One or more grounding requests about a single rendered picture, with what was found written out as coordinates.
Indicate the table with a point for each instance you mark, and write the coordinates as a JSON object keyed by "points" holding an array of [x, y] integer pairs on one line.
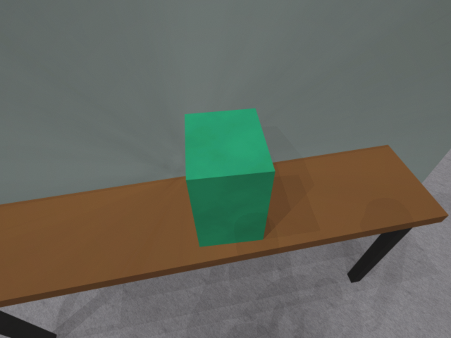
{"points": [[77, 242]]}

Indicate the carton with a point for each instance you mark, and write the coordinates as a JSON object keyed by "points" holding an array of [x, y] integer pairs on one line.
{"points": [[229, 175]]}

